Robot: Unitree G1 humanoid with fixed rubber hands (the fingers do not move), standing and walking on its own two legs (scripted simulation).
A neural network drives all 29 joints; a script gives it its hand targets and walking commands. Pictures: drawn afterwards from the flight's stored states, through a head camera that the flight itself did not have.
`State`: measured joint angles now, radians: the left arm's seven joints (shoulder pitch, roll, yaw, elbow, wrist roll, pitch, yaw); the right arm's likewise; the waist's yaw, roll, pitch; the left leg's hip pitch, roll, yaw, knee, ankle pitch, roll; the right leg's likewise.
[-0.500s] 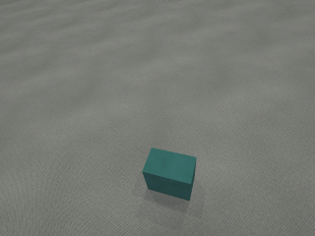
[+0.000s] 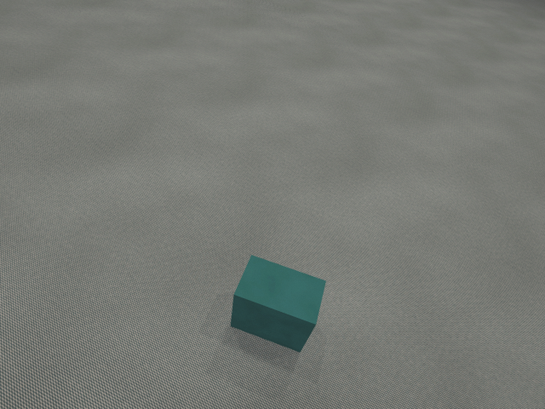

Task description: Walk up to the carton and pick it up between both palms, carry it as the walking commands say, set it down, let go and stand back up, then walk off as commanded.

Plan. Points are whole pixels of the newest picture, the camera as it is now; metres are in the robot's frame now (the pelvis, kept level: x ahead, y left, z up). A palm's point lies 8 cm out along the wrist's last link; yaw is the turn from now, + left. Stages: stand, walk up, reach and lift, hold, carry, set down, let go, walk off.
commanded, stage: walk up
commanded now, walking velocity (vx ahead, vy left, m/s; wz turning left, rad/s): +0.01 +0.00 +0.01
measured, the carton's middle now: (276, 304) +0.62 -0.07 -0.66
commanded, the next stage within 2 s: none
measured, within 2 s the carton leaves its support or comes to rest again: neither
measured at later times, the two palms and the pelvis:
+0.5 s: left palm out of the picture +0.11 +0.15 -0.13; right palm out of the picture -0.03 -0.30 -0.16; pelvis +0.03 -0.07 -0.01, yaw +0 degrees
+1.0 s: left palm out of the picture -0.02 +0.21 -0.11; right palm out of the picture +0.09 -0.32 -0.15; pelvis +0.05 -0.06 +0.00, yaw -5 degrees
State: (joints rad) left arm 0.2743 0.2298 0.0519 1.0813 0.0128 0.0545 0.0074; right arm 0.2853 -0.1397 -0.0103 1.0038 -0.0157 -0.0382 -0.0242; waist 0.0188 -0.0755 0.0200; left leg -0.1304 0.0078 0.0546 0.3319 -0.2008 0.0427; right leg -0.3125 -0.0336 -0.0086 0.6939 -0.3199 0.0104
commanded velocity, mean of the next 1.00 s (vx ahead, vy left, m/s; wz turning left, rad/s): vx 0.11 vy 0.04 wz -0.07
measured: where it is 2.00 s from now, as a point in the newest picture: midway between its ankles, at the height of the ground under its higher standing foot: (237, 404)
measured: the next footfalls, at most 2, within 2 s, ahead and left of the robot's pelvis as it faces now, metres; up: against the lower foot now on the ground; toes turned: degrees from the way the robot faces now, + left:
right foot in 0.38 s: +0.08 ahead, -0.17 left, +0.00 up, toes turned -5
left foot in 1.22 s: +0.22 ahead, +0.14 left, +0.00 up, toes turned -1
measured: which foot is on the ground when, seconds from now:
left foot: down 0.00-0.80, up 0.82-1.00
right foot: up 0.00-0.36, down 0.38-1.00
